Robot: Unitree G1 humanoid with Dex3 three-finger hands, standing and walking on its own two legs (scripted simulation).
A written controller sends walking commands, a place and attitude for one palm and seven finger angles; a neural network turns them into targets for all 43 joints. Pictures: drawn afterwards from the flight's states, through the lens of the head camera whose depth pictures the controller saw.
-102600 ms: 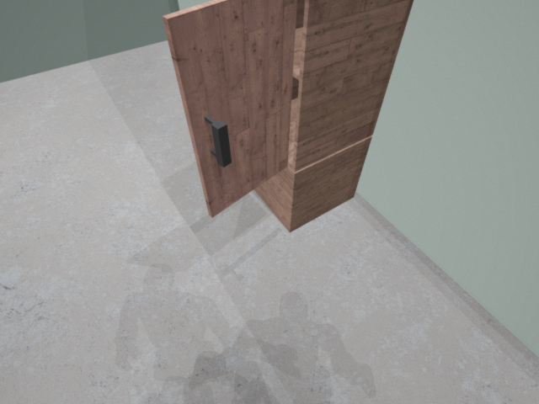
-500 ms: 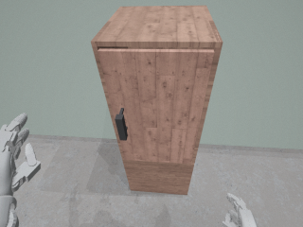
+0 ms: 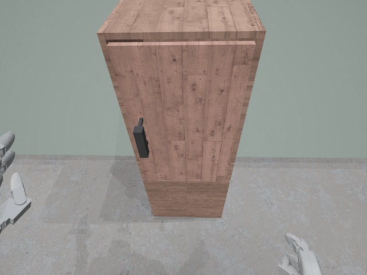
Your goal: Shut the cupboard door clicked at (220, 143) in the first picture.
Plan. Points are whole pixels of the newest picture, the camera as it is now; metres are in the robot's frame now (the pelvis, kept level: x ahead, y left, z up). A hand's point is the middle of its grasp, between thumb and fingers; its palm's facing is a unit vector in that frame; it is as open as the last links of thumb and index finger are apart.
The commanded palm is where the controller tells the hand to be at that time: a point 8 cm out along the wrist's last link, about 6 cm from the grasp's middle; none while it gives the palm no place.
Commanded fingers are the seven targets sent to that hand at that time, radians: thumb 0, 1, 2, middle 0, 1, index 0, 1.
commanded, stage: step back with the hand held close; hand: left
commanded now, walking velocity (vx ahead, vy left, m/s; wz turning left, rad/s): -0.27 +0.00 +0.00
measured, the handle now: (142, 137) +0.52 +0.17 -0.04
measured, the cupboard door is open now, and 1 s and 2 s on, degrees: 0 0 0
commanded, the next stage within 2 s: stop stepping back and stand still in 0.86 s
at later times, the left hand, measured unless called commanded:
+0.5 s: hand out of the picture +0.10 +0.27 +0.16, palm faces +0.52 -0.74 -0.43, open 7.4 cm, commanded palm +0.04 +0.30 +0.18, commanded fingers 0.00 0.90 0.90 -0.20 -0.30 -0.20 -0.30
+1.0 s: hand out of the picture +0.03 +0.23 +0.16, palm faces +0.34 -0.82 -0.46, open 7.4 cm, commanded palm -0.05 +0.29 +0.18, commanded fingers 0.00 0.90 0.90 -0.20 -0.30 -0.20 -0.30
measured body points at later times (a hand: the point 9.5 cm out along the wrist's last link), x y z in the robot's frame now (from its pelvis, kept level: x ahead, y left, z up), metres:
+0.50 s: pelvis -0.08 -0.01 -0.01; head -0.08 +0.00 +0.44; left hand +0.07 +0.31 +0.19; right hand +0.09 -0.24 -0.10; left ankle +0.00 +0.10 -0.72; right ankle -0.01 -0.12 -0.74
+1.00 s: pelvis -0.20 -0.01 -0.01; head -0.16 +0.01 +0.44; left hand +0.00 +0.27 +0.19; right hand +0.00 -0.23 -0.09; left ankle -0.08 +0.11 -0.74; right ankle -0.24 -0.12 -0.74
